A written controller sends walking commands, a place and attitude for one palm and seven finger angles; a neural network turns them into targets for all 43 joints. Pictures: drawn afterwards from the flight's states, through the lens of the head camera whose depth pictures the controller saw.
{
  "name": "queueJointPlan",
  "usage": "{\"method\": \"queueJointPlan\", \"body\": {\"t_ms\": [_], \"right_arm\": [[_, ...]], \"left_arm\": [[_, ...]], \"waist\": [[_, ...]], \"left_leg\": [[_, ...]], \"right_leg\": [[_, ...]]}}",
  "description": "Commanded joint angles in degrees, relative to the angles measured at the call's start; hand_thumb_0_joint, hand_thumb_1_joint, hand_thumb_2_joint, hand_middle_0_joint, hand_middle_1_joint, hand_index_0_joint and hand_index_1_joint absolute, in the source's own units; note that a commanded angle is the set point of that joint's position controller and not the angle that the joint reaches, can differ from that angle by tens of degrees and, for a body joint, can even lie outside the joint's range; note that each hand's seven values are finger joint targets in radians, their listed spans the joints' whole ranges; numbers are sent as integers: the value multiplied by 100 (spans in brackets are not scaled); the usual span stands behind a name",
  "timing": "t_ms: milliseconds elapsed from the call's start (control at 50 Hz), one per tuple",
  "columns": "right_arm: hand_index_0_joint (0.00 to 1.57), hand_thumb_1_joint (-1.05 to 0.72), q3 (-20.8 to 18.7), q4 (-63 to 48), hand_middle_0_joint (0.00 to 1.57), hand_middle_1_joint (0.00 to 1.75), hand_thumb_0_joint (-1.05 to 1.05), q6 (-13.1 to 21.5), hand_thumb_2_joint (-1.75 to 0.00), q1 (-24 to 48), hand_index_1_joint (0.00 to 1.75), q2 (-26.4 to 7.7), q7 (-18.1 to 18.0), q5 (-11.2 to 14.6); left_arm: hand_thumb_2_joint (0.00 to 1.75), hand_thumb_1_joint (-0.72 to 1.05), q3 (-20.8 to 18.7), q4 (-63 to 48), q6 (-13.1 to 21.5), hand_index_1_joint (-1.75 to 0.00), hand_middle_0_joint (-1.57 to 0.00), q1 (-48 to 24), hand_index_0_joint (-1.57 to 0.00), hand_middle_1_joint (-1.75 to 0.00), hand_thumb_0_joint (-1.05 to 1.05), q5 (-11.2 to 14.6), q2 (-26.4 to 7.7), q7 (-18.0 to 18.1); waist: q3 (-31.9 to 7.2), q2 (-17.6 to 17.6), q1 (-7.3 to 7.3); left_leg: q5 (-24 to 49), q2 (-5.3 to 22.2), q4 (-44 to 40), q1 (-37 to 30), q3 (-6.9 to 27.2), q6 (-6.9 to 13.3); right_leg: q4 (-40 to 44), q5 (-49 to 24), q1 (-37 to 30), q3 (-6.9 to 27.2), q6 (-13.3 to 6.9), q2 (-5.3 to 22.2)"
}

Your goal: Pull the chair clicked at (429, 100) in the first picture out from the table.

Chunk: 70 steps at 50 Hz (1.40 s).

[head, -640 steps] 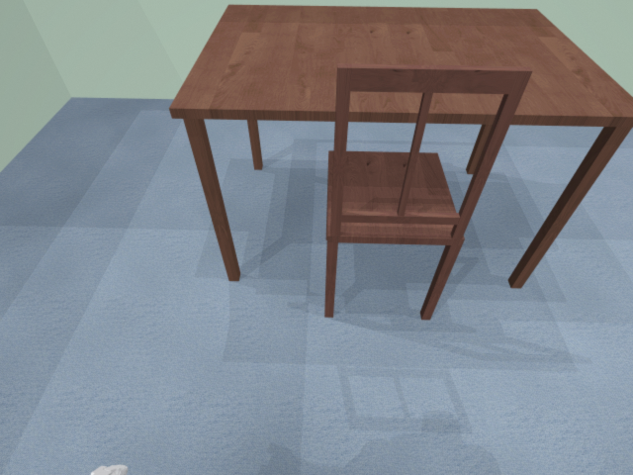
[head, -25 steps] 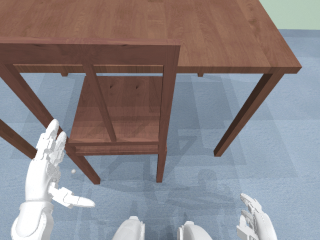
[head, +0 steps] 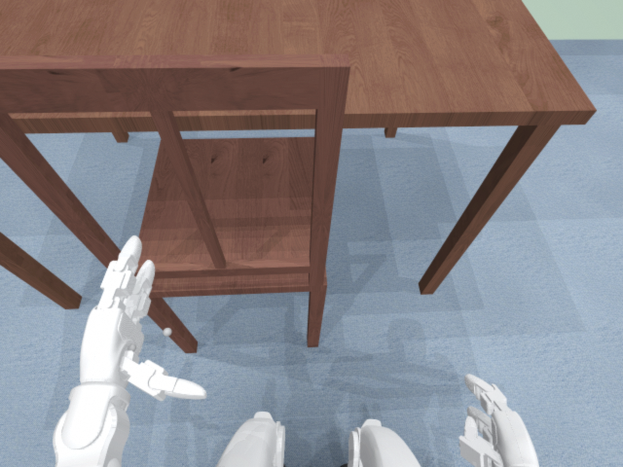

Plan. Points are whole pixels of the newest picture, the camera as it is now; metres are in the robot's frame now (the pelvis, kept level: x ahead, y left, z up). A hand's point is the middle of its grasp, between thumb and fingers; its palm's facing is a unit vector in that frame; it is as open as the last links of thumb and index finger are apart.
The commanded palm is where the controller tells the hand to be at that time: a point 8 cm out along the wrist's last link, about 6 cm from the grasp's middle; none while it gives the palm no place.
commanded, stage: aim the fingers beside a spindle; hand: left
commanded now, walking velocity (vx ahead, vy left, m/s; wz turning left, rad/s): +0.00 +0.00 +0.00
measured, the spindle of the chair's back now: (198, 207) +0.44 +0.18 +0.03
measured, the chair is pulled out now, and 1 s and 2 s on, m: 0.00 0.00 0.00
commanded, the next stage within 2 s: none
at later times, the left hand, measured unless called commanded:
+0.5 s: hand (194, 313) +0.29 +0.16 +0.03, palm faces +0.09 -1.00 -0.02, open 16.9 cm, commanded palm +0.27 +0.21 +0.01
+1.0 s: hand (217, 329) +0.29 +0.14 -0.02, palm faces +0.05 -1.00 +0.01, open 16.9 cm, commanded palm +0.27 +0.20 +0.01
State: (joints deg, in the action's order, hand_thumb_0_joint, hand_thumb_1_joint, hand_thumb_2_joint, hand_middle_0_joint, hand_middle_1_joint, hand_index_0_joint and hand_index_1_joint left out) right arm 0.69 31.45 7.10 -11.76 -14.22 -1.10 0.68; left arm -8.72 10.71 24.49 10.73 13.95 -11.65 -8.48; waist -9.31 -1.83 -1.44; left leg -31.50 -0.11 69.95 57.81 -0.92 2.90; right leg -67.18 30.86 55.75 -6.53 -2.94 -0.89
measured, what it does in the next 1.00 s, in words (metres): stands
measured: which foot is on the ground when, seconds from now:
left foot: down 0.00-1.00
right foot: down 0.00-1.00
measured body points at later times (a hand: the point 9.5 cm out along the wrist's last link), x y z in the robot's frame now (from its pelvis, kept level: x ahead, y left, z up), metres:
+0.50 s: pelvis -0.01 +0.00 -0.01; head +0.09 +0.01 +0.43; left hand +0.28 +0.21 +0.03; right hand +0.16 -0.23 -0.12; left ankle +0.02 +0.09 -0.64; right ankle +0.01 -0.09 -0.64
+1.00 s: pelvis +0.00 -0.01 -0.02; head +0.10 -0.01 +0.42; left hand +0.28 +0.19 -0.01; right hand +0.17 -0.25 -0.12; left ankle +0.02 +0.09 -0.64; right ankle +0.01 -0.09 -0.64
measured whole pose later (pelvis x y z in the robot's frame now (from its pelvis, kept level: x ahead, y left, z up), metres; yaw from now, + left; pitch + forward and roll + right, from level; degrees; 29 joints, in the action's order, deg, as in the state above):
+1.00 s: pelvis +0.00 -0.01 -0.02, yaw +0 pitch +22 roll -2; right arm 0.5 30.9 2.7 -11.1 -14.1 -0.4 0.5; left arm -2.8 16.9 24.8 4.7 10.4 -8.6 -3.3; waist -10.0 -1.5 -1.5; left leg -32.6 0.1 73.7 63.0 -1.0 2.2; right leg -71.8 32.4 61.4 -6.6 -3.9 -0.9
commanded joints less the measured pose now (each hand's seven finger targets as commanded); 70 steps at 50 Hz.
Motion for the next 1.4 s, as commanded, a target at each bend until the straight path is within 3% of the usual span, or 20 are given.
{"method": "queueJointPlan", "body": {"t_ms": [0,80,180,340,520,660,700,740,820,860,920,1000,1080,1160,1220,1280,1300,1320,1360,1380], "right_arm": [[20,-90,-375,-813,20,30,0,259,-90,122,30,-749,-42,-35],[20,-90,-367,-718,20,30,0,211,-90,110,30,-755,3,-78],[20,-90,-357,-748,20,30,0,53,-90,163,30,-820,45,-36],[20,-90,-341,-838,20,30,0,-36,-90,172,30,-711,41,-98],[20,-90,-352,-753,20,30,0,-220,-90,105,30,-797,127,-34],[20,-90,-364,-838,20,30,0,-201,-90,98,30,-632,92,-130],[20,-90,-346,-753,20,30,0,-235,-90,80,30,-615,105,-138],[20,-90,-335,-677,20,30,0,-258,-90,102,30,-623,142,-124],[20,-90,-346,-641,20,30,0,-310,-90,65,30,-772,121,3],[20,-90,-359,-755,20,30,0,-298,-90,67,30,-801,82,53],[20,-90,-397,-817,20,30,0,-209,-90,101,30,-758,11,9],[20,-90,-369,-785,20,30,0,-131,-90,73,30,-612,-9,-127],[20,-90,-336,-596,20,30,0,-202,-90,67,30,-603,101,-127],[20,-90,-321,-625,20,30,0,-294,-90,106,30,-783,89,38],[20,-90,-369,-800,20,30,0,-222,-90,69,30,-818,32,104],[20,-90,-396,-849,20,30,0,-106,-90,118,30,-775,-60,5],[20,-90,-399,-853,20,30,0,-67,-90,92,30,-715,-63,-49],[20,-90,-379,-814,20,30,0,-27,-90,69,30,-634,-57,-76],[20,-90,-355,-697,20,30,0,-18,-90,33,30,-579,-22,-129],[20,-90,-353,-630,20,30,0,-65,-90,13,30,-609,5,-146]], "left_arm": [[30,-50,-134,-1817,698,-8,-6,-623,-6,-8,0,-20,-593,257],[30,-50,1,-1506,850,-8,-6,-589,-6,-8,0,-205,-502,480],[30,-50,296,-702,559,-8,-6,-878,-6,-8,0,-380,-245,458],[30,-50,59,-1748,816,-8,-6,-1381,-6,-8,0,-391,-537,865],[30,-50,623,-206,425,-8,-6,-1132,-6,-8,0,-529,63,689],[30,-50,-39,-1935,1026,-8,-6,-1584,-6,-8,0,-512,-652,1134],[30,-50,-148,-1721,1058,-8,-6,-1368,-6,-8,0,-535,-710,1223],[30,-50,208,-1162,939,-8,-6,-1198,-6,-8,0,-562,-306,1143],[30,-50,518,126,435,-8,-6,-902,-6,-8,0,-436,51,595],[30,-50,648,129,315,-8,-6,-957,-6,-8,0,-329,163,375],[30,-50,445,-884,560,-8,-6,-1614,-6,-8,0,-248,-173,396],[30,-50,-366,-2262,1181,-8,-6,-1571,-6,-8,0,-372,-1057,972],[30,-50,-202,-928,1030,-8,-6,-930,-6,-8,0,-490,-626,1094],[30,-50,343,510,383,-8,-6,-892,-6,-8,0,-322,-67,423],[30,-50,618,30,293,-8,-6,-1152,-6,-8,0,-143,107,50],[30,-50,81,-1582,757,-8,-6,-1922,-6,-8,0,-85,-641,294],[30,-50,-172,-2156,954,-8,-6,-1894,-6,-8,0,-124,-937,482],[30,-50,-173,-2412,1124,-8,-6,-1765,-6,-8,0,-187,-936,670],[30,-50,-479,-2355,1300,-8,-6,-1287,-6,-8,0,-281,-1100,1024],[30,-50,-564,-1981,1252,-8,-6,-1171,-6,-8,0,-364,-1156,1125]], "waist": [[-1888,-195,30],[-1635,-10,-49],[-1292,196,-135],[-2291,-395,124],[-1404,364,-151],[-2712,-408,218],[-2521,-305,163],[-2078,-49,-32],[-1305,584,-242],[-1314,629,-198],[-2007,175,-104],[-2856,-531,240],[-1972,56,-20],[-1066,688,-246],[-1540,404,-180],[-2433,-103,-21],[-2890,-409,157],[-2927,-587,143],[-2815,-527,218],[-2610,-316,130]], "left_leg": [[1921,51,-964,-1256,436,-145],[1725,75,-906,-1085,531,-170],[976,47,-881,-662,564,-163],[1675,66,-865,-1355,594,-228],[1034,22,-675,-392,510,-144],[2132,21,-672,-1296,447,-195],[2162,29,-670,-1169,434,-192],[1879,31,-627,-888,412,-156],[1081,0,-564,-146,359,-104],[946,-31,-574,-93,351,-89],[1331,-25,-494,-471,333,-73],[2289,-15,-583,-1221,326,-142],[1898,-9,-524,-567,313,-124],[813,-51,-453,237,271,-105],[1008,-46,-447,-36,285,-69],[1575,-12,-429,-601,306,-61],[1931,-15,-509,-978,310,-86],[2231,-7,-549,-1294,307,-107],[2504,4,-603,-1324,322,-155],[2405,17,-575,-1116,355,-144]], "right_leg": [[764,-1589,-1083,444,104,61],[661,-1294,-705,384,92,30],[653,-696,-336,376,97,41],[495,-1100,-572,420,58,39],[566,-885,-361,446,94,45],[359,-1699,-921,556,57,57],[384,-1781,-962,563,73,38],[460,-1681,-827,543,111,28],[692,-1208,-680,608,150,41],[767,-1039,-739,648,145,73],[636,-1412,-921,703,135,106],[416,-2088,-1287,709,76,79],[506,-1918,-1086,676,132,51],[862,-887,-789,841,176,89],[841,-1109,-960,860,155,125],[604,-1653,-1228,815,135,107],[540,-1900,-1411,809,105,108],[500,-2071,-1319,739,92,96],[411,-2212,-1275,671,80,66],[404,-2155,-1176,644,103,41]]}}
